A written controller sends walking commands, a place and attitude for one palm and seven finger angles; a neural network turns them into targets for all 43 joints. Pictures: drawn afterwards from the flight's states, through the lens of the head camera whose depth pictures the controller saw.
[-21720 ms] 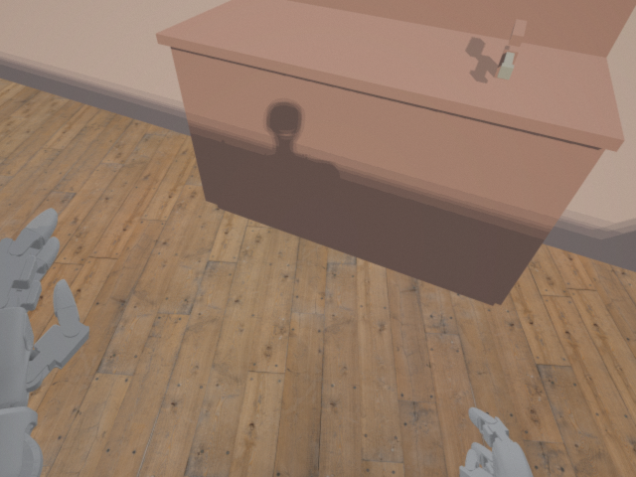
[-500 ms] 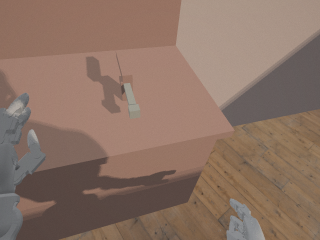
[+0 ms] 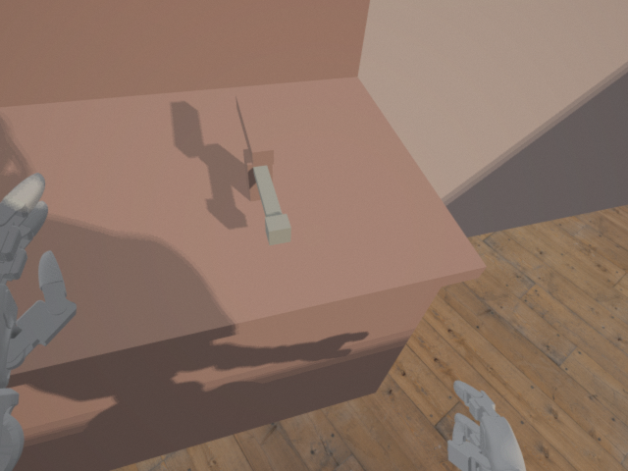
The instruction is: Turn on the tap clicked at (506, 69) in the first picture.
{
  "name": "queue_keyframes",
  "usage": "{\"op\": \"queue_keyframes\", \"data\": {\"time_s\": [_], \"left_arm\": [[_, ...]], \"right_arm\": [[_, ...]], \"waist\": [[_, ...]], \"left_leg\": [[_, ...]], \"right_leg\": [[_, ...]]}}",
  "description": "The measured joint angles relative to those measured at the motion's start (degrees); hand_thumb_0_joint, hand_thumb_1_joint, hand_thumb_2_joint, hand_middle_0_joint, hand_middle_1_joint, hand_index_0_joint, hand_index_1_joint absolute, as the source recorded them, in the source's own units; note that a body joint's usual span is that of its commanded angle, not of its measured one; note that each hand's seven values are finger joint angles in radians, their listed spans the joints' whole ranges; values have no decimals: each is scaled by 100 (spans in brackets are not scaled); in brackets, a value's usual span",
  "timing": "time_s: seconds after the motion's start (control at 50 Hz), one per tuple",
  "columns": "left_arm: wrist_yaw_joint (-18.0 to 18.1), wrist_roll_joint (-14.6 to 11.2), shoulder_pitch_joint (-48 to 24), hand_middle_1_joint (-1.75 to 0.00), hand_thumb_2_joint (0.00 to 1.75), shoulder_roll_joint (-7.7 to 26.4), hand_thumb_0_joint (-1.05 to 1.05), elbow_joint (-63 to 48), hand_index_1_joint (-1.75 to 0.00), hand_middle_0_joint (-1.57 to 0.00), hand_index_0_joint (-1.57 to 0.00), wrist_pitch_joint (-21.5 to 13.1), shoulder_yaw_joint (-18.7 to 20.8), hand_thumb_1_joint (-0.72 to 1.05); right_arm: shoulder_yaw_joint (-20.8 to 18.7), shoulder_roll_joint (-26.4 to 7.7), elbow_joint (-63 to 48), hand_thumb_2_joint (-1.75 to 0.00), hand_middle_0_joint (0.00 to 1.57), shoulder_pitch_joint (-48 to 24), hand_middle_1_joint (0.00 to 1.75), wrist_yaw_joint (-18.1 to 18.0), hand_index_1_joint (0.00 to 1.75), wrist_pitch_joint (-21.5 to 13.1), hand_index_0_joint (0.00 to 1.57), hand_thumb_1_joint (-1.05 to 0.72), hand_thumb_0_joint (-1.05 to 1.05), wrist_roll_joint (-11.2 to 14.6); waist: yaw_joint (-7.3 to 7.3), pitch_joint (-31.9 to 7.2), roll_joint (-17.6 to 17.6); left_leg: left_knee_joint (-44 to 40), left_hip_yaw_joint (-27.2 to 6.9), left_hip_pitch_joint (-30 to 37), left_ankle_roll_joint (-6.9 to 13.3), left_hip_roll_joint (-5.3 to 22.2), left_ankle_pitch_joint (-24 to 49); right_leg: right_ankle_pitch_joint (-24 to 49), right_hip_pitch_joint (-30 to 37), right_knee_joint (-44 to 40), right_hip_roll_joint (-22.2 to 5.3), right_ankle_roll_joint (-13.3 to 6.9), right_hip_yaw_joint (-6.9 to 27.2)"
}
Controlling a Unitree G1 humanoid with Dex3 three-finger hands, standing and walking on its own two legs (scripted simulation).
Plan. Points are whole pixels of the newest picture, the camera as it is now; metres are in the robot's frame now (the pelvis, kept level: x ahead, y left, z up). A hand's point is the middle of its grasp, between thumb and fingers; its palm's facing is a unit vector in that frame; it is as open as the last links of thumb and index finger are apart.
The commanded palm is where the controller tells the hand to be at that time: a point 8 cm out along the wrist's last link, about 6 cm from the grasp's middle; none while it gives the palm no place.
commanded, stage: come to a stop and stand still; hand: left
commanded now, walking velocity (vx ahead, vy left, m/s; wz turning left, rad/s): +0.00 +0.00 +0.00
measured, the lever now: (278, 229) +0.38 +0.08 +0.10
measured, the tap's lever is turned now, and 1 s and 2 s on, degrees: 0 0 0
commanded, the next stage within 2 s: look again from close up in 0.04 s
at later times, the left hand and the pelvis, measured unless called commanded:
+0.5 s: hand (75, 321) +0.21 +0.23 +0.16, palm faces +0.40 -0.85 -0.35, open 7.4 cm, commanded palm +0.15 +0.27 +0.18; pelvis -0.01 -0.01 +0.00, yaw +0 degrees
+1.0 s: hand (160, 298) +0.24 +0.17 +0.16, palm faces +0.36 -0.86 -0.37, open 7.4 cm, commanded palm +0.18 +0.21 +0.18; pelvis +0.02 -0.07 -0.01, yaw +0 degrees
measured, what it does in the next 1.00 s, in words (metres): shifts its weight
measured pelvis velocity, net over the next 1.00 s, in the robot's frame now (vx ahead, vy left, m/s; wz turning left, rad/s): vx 0.02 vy -0.07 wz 0.00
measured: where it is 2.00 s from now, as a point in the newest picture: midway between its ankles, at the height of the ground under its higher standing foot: outside the picture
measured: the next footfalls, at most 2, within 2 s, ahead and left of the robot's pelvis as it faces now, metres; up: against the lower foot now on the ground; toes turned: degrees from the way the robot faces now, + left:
left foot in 1.66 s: +0.11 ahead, -0.01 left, +0.00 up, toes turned +5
right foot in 1.94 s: +0.08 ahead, -0.35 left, +0.00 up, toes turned -5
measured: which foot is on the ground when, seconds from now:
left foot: down 0.00-1.00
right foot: down 0.00-1.00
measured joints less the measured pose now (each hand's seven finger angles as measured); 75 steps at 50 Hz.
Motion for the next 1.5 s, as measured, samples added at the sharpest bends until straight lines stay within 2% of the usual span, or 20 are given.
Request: {"op": "queue_keyframes", "data": {"time_s": [0.26, 0.52, 0.64, 0.78, 0.98, 1.08, 1.12, 1.14, 1.18, 1.24, 1.28, 1.32, 1.34, 1.36, 1.4, 1.44, 1.5], "left_arm": [[90, -11, -108, -30, 90, -250, 1, 205, -30, -21, -21, 127, -158, 89], [92, -24, -50, -30, 90, -206, 1, 275, -30, -21, -21, 122, -128, 89], [80, -54, -42, -30, 90, -176, 1, 269, -30, -21, -21, 178, -114, 89], [100, -75, -125, -30, 90, -158, 1, 206, -30, -21, -21, 263, -84, 89], [62, -231, 77, -30, 90, -39, 1, -61, -30, -21, -21, 371, -7, 89], [96, -329, 127, -30, 90, -10, 1, -214, -30, -21, -21, 392, 0, 89], [113, -345, 184, -30, 90, 3, 1, -275, -30, -22, -21, 372, 23, 89], [120, -349, 212, -30, 90, 9, 1, -308, -30, -22, -21, 367, 38, 89], [125, -337, 229, -30, 90, 42, 1, -343, -30, -22, -21, 352, 89, 89], [93, -274, 209, -30, 90, 120, 1, -325, -30, -22, -21, 392, 191, 89], [35, -222, 172, -30, 90, 196, 1, -303, -30, -21, -21, 438, 207, 89], [-4, -191, 139, -30, 90, 200, 1, -294, -30, -21, -21, 489, 180, 89], [-11, -201, 119, -30, 90, 204, 1, -315, -30, -21, -21, 515, 163, 89], [-9, -233, 117, -30, 90, 199, 1, -334, -30, -21, -21, 509, 146, 89], [-6, -290, 220, -30, 90, 146, 1, -343, -30, -22, -21, 424, 141, 89], [41, -288, 389, -30, 90, 92, 1, -326, -30, -22, -21, 353, 162, 89], [130, -249, 367, -30, 90, 38, 1, -197, -31, -22, -21, 302, 127, 89]], "right_arm": [[24, -31, 57, -90, 20, 5, 30, -92, 30, 61, 20, -91, 1, 5], [51, -15, 72, -90, 21, 75, 30, -102, 30, 72, 20, -91, 1, 9], [21, -12, 112, -90, 20, 106, 30, -117, 30, 138, 20, -91, 1, 9], [-3, 45, 62, -90, 20, 141, 30, -74, 30, 207, 20, -91, 1, 22], [-61, 12, 1, -90, 21, 80, 30, -38, 30, 262, 20, -91, 1, 31], [-148, -58, 54, -90, 20, 39, 30, -47, 30, 320, 20, -91, 1, 54], [-147, -76, 75, -90, 20, 55, 30, -61, 30, 354, 20, -91, 1, 49], [-145, -86, 73, -90, 20, 71, 30, -72, 30, 363, 20, -91, 1, 41], [-150, -88, 58, -90, 20, 69, 30, -104, 30, 376, 20, -91, 1, 14], [-152, -54, -22, -90, 20, 3, 30, -126, 30, 415, 20, -91, 1, -33], [-152, -16, -110, -90, 20, 20, 30, -106, 30, 426, 20, -91, 1, -39], [-133, -8, -138, -90, 20, 11, 30, -70, 30, 441, 20, -91, 1, 0], [-130, 8, -130, -90, 20, -4, 30, -40, 30, 450, 20, -91, 1, 32], [-127, 31, -100, -90, 20, -23, 30, -8, 30, 457, 20, -91, 1, 61], [-107, 69, -38, -90, 20, -37, 30, 36, 30, 462, 20, -91, 1, 67], [-80, 90, 0, -90, 20, -51, 30, 37, 30, 476, 20, -91, 1, 17], [-67, 69, 7, -90, 20, -55, 30, 6, 30, 480, 20, -91, 1, -46]], "waist": [[131, -43, 46], [45, -117, 90], [55, -122, 25], [20, -165, 10], [-94, -194, 117], [-168, -170, 42], [-169, -187, -41], [-167, -202, -73], [-153, -191, -131], [-123, -82, -129], [-115, -39, -77], [-139, 25, 118], [-160, 69, 169], [-155, 103, 157], [-65, 97, 58], [31, 69, -45], [159, 72, -128]], "left_leg": [[-60, -36, 33, -5, 7, 70], [-169, -49, 37, -65, 58, 149], [-213, -35, 70, -116, 81, 155], [-53, -73, 5, -224, 194, 16], [547, -215, -258, -483, 505, -411], [1169, -124, -499, -454, 608, -466], [1083, -47, -416, -439, 617, -535], [911, -13, -316, -449, 618, -595], [648, 17, -186, -592, 606, -662], [620, 51, -157, -617, 620, -586], [675, 3, -184, -650, 643, -610], [888, -137, -289, -677, 786, -677], [1182, -149, -448, -606, 840, -573], [1706, -155, -660, -558, 817, -615], [2801, -120, -1076, -526, 672, -954], [3491, 27, -1381, -528, 575, -1064], [3654, 282, -1611, -537, 547, -970]], "right_leg": [[59, 39, -53, 6, -25, -38], [132, 36, -153, 58, -94, -50], [84, 3, -76, 79, -143, -34], [-49, -57, 65, 191, -263, -76], [-341, -186, 365, 502, -568, -224], [-565, -226, 630, 556, -705, -316], [-627, -223, 685, 540, -718, -313], [-658, -234, 717, 531, -715, -310], [-718, -285, 820, 499, -663, -301], [-717, -458, 1175, 465, -260, -263], [-844, -413, 1059, 427, -170, -261], [-747, -246, 751, 586, -544, -425], [-627, -175, 619, 639, -777, -506], [-578, -133, 558, 648, -891, -542], [-540, -84, 451, 630, -890, -479], [-463, -24, 300, 616, -865, -348], [-350, 74, 115, 594, -892, -215]]}}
